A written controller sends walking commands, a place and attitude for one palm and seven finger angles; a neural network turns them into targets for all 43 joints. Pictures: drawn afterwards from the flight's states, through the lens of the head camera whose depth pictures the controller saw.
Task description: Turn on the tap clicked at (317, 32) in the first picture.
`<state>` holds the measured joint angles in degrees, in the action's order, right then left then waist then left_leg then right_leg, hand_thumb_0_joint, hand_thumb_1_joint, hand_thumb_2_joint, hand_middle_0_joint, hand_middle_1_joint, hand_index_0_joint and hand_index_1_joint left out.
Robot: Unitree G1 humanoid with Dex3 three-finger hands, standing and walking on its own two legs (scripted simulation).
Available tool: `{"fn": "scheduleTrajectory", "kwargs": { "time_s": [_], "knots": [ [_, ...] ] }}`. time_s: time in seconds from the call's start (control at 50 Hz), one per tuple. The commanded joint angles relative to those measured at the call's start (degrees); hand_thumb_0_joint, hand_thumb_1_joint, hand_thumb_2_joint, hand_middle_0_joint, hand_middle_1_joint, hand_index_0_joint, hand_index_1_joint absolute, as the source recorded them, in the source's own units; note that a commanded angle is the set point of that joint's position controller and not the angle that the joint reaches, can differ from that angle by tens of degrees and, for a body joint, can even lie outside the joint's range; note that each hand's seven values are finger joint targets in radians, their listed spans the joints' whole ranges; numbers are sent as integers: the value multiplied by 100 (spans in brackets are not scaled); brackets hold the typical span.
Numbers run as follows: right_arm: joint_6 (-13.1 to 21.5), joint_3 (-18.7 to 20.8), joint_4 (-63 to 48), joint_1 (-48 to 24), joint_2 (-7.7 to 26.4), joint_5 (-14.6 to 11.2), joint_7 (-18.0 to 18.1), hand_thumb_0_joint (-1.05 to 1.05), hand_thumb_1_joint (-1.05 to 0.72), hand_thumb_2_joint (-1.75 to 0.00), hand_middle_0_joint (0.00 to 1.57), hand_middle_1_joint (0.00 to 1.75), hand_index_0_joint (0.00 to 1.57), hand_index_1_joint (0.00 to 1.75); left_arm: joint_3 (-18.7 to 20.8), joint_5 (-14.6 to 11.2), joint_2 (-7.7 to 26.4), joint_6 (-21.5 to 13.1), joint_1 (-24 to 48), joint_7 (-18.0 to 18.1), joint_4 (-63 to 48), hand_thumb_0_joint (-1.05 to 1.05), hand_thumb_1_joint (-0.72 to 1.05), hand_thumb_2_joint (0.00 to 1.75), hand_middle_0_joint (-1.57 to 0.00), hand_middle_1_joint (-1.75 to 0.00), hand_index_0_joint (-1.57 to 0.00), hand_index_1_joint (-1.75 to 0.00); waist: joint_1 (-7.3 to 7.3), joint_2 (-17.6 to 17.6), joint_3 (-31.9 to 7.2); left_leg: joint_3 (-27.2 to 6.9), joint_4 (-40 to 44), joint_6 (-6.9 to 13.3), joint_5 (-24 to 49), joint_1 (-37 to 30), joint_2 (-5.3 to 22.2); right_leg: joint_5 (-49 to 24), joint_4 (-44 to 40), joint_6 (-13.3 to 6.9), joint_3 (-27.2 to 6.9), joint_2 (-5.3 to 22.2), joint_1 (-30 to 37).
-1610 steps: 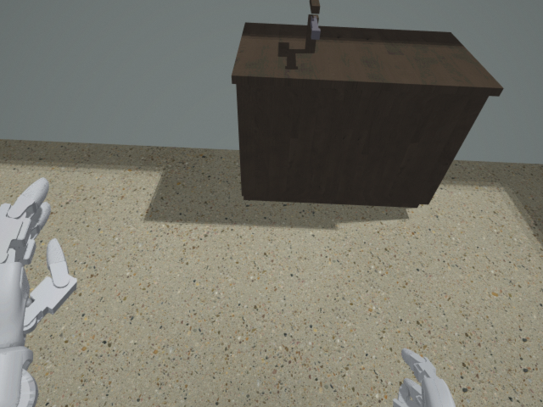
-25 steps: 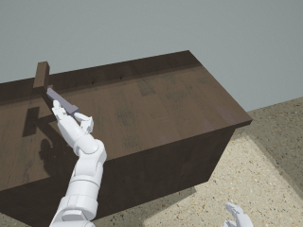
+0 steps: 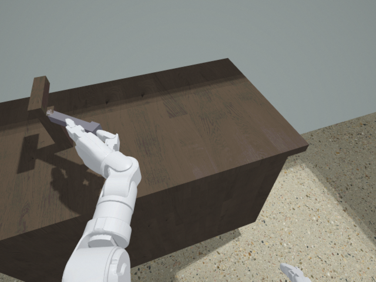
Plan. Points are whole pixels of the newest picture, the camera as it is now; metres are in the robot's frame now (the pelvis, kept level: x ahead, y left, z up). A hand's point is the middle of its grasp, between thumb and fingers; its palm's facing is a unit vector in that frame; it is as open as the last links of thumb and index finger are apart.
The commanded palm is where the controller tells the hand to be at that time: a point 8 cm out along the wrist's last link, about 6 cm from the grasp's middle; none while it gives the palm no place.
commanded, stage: push the lever round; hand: left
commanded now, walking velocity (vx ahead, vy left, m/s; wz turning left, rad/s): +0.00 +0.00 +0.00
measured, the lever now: (94, 130) +0.43 +0.23 +0.10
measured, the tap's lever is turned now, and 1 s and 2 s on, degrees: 47 64 60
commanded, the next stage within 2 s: lift the hand up off the lever in 0.68 s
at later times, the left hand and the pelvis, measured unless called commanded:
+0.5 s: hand (120, 131) +0.43 +0.17 +0.09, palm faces +0.82 -0.55 -0.15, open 8.3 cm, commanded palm +0.38 +0.20 +0.09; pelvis +0.00 -0.01 -0.01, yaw +0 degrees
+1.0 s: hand (123, 124) +0.46 +0.17 +0.10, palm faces +0.82 -0.55 -0.14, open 8.2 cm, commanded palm +0.40 +0.20 +0.10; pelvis +0.00 -0.02 -0.01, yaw -1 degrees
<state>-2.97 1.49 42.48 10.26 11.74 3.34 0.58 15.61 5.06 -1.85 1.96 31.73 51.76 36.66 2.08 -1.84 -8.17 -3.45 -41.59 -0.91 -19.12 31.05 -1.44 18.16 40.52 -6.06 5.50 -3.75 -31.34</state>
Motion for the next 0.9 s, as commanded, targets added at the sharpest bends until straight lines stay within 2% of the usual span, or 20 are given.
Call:
{"fn": "scheduleTrajectory", "kwargs": {
  "time_s": [0.0, 0.06, 0.08, 0.16, 0.18, 0.26, 0.28, 0.32, 0.36, 0.42, 0.46, 0.48, 0.54, 0.58, 0.62, 0.66, 0.68, 0.7, 0.74, 0.88],
  "knots": [
    [271, 171, -683, -421, 650, 14, 7, 0, -90, -90, 20, 30, 20, 30, 268, 179, 1127, -152, 2291, 158, -904, 0, 90, 90, -15, -15, -15, -15, -18, 632, -1457, 183, 282, 223, 640, 81, 1, -854, -918, 598, -710, 636, 1297],
    [304, 176, -655, -351, 636, 39, -30, 0, -90, -90, 20, 30, 20, 30, 303, 202, 1093, -113, 2325, 217, -702, 0, 90, 90, -15, -15, -15, -15, -12, 683, -1457, 196, 242, 216, 579, 187, -8, -880, -929, 638, -728, 661, 1297],
    [305, 200, -590, -351, 681, 39, -15, 0, -90, -90, 20, 30, 20, 30, 522, 242, 1319, -96, 2365, 246, -604, 0, 90, 90, -15, -15, -15, -15, -41, 616, -1442, 173, 248, 219, 560, 219, 2, -757, -933, 607, -723, 640, 1234],
    [364, 179, -542, -265, 648, 79, -76, 0, -90, -90, 20, 30, 20, 30, 259, 296, 1054, -134, 2928, 319, -420, 0, 90, 90, -15, -15, -15, -15, 128, 540, -1385, 191, 190, 229, 423, 236, -6, -441, -973, 625, -739, 643, 987],
    [374, 223, -489, -212, 683, 81, -63, 0, -90, -90, 20, 30, 20, 30, 572, 341, 1353, -146, 2862, 357, -336, 0, 90, 90, -15, -15, -15, -15, 57, 551, -1470, 177, 192, 233, 451, 266, 2, -437, -932, 593, -707, 608, 1015],
    [388, 214, -555, -88, 648, 111, -122, 0, -90, -90, 20, 30, 20, 30, 352, 388, 1095, -188, 2877, 351, -376, 0, 90, 90, -15, -15, -15, -15, 107, 508, -1736, 217, 145, 217, 657, 262, -2, -1163, -751, 642, -698, 649, 1204],
    [390, 249, -528, -35, 690, 118, -123, 0, -90, -90, 20, 30, 20, 30, 596, 412, 1295, -189, 2786, 368, -375, 0, 90, 90, -15, -15, -15, -15, 23, 453, -1837, 189, 147, 218, 751, 268, -5, -1296, -673, 608, -653, 615, 1243],
    [403, 238, -579, 5, 662, 118, -160, 0, -90, -90, 20, 30, 20, 30, 350, 394, 1044, -208, 2874, 337, -505, 0, 90, 90, -15, -15, -15, -15, 104, 540, -1866, 204, 129, 214, 830, 247, -2, -1549, -621, 649, -642, 632, 1286],
    [417, 231, -563, 1, 684, 107, -163, 0, -90, -90, 20, 30, 20, 30, 398, 371, 1124, -181, 2858, 332, -362, 0, 90, 90, -15, -15, -15, -15, 151, 753, -1688, 219, 119, 221, 641, 416, -3, -1356, -743, 701, -725, 667, 1266],
    [456, 242, -497, 35, 685, 103, -152, 0, -90, -90, 20, 30, 20, 30, 413, 397, 1202, -240, 3208, 347, -342, 0, 90, 90, -15, -15, -15, -15, 215, 672, -1610, 205, 107, 235, 500, 429, -6, -957, -802, 685, -763, 657, 1107],
    [488, 245, -486, 62, 688, 122, -156, 0, -90, -90, 20, 30, 20, 30, 452, 393, 1247, -275, 3242, 361, -348, 0, 90, 90, -15, -15, -15, -15, 208, 620, -1702, 221, 87, 230, 487, 456, -14, -992, -809, 702, -809, 669, 1157],
    [493, 280, -457, 68, 715, 117, -146, 0, -90, -90, 20, 30, 20, 30, 721, 407, 1495, -282, 3110, 378, -331, 0, 90, 90, -15, -15, -15, -15, 123, 485, -1760, 217, 86, 231, 492, 473, -19, -937, -786, 668, -792, 642, 1166],
    [503, 246, -443, 122, 697, 127, -162, 0, -90, -90, 20, 30, 20, 30, 412, 448, 1259, -295, 3442, 354, -201, 0, 90, 90, -15, -15, -15, -15, 278, 490, -1643, 229, 78, 231, 459, 484, -14, -881, -776, 683, -780, 653, 1043],
    [524, 281, -412, 180, 735, 138, -150, 0, -90, -90, 20, 30, 20, 30, 795, 462, 1607, -319, 3350, 392, -110, 0, 90, 90, -15, -15, -15, -15, 168, 517, -1794, 207, 63, 237, 467, 562, -18, -928, -732, 673, -789, 639, 1116],
    [519, 261, -430, 186, 711, 132, -157, 0, -90, -90, 20, 30, 20, 30, 617, 451, 1461, -328, 3536, 369, -40, 0, 90, 90, -15, -15, -15, -15, 276, 497, -1740, 235, 28, 231, 413, 630, -20, -897, -744, 716, -847, 675, 1071],
    [530, 256, -386, 230, 729, 146, -155, 0, -90, -90, 20, 30, 20, 30, 663, 477, 1549, -344, 3685, 386, 144, 0, 90, 90, -15, -15, -15, -15, 336, 576, -1701, 244, -7, 236, 347, 703, -14, -715, -801, 738, -902, 690, 1013],
    [527, 284, -364, 247, 758, 142, -142, 0, -90, -90, 20, 30, 20, 30, 895, 493, 1777, -351, 3627, 398, 215, 0, 90, 90, -15, -15, -15, -15, 257, 523, -1713, 225, -3, 234, 334, 748, -13, -646, -780, 712, -896, 669, 1003],
    [523, 264, -381, 265, 745, 148, -146, 0, -90, -90, 20, 30, 20, 30, 745, 507, 1671, -381, 3859, 391, 144, 0, 90, 90, -15, -15, -15, -15, 345, 377, -1790, 237, -7, 240, 366, 694, -11, -737, -731, 710, -897, 678, 979],
    [535, 275, -383, 362, 744, 158, -161, 0, -90, -90, 20, 30, 20, 30, 893, 519, 1796, -400, 3786, 415, 291, 0, 90, 90, -15, -15, -15, -15, 325, 556, -1881, 238, -38, 243, 394, 762, -2, -930, -702, 741, -893, 687, 1085],
    [522, 309, -491, 472, 792, 144, -215, 0, -90, -90, 20, 30, 20, 30, 1118, 487, 1947, -351, 3335, 369, -50, 0, 90, 90, -15, -15, -15, -15, 141, 453, -2230, 248, 50, 231, 717, 705, -8, -1915, -524, 742, -823, 663, 1592]
  ]
}}
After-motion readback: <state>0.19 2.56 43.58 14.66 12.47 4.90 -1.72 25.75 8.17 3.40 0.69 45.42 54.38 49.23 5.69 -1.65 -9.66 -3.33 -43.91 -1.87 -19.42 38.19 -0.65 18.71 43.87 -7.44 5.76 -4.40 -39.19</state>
